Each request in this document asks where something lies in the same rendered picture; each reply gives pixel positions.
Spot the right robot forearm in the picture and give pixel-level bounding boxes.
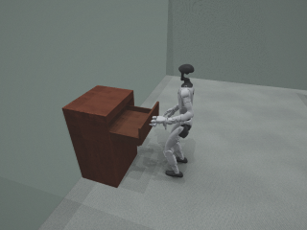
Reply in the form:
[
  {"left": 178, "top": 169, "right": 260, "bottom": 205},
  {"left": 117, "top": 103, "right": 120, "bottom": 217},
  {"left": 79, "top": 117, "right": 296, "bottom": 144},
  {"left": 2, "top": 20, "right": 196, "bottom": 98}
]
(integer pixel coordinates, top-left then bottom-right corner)
[{"left": 172, "top": 103, "right": 179, "bottom": 112}]

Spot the drawer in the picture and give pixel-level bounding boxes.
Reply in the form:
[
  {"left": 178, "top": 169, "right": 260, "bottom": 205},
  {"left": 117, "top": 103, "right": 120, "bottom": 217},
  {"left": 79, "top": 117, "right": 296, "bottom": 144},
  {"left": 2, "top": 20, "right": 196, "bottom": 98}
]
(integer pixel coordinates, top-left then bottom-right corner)
[{"left": 108, "top": 101, "right": 159, "bottom": 147}]

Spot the right robot hand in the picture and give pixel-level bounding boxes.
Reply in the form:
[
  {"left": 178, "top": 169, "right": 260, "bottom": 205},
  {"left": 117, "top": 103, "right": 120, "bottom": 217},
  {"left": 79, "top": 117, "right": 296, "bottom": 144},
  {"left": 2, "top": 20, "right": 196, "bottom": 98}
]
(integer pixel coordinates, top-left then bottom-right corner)
[{"left": 163, "top": 108, "right": 175, "bottom": 118}]

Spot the left robot hand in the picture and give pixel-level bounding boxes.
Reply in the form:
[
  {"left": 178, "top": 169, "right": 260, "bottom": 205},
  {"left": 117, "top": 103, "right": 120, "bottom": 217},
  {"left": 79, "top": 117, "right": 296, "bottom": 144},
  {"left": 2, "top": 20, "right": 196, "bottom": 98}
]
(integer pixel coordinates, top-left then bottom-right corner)
[{"left": 151, "top": 116, "right": 167, "bottom": 129}]

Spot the robot left upper arm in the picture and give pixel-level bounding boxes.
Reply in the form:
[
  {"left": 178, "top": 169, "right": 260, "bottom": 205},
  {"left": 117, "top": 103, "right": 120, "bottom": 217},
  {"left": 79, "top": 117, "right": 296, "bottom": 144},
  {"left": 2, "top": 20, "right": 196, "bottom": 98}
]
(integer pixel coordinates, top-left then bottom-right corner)
[{"left": 180, "top": 88, "right": 194, "bottom": 119}]

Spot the right robot foot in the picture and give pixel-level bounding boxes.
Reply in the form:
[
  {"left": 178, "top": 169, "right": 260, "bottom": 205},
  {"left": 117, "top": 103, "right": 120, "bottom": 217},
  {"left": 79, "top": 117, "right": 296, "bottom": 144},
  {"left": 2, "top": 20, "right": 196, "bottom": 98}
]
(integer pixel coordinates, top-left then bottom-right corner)
[{"left": 176, "top": 156, "right": 188, "bottom": 164}]

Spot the cabinet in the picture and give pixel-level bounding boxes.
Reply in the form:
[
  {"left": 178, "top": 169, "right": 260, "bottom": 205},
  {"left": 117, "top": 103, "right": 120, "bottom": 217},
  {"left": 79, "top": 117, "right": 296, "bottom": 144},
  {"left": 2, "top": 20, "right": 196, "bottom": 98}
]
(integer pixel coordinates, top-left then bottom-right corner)
[{"left": 62, "top": 85, "right": 137, "bottom": 188}]

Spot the right robot thigh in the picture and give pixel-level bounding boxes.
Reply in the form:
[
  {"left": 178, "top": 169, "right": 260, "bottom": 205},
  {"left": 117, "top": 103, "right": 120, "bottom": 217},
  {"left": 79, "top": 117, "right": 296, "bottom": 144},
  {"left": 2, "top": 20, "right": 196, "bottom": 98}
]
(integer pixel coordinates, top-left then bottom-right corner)
[{"left": 170, "top": 122, "right": 180, "bottom": 134}]

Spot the left robot forearm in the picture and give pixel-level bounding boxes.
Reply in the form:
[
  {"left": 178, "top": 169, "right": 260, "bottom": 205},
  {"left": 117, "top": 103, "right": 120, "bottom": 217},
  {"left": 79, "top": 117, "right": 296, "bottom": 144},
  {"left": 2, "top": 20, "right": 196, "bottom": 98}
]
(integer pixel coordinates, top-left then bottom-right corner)
[{"left": 165, "top": 112, "right": 192, "bottom": 125}]

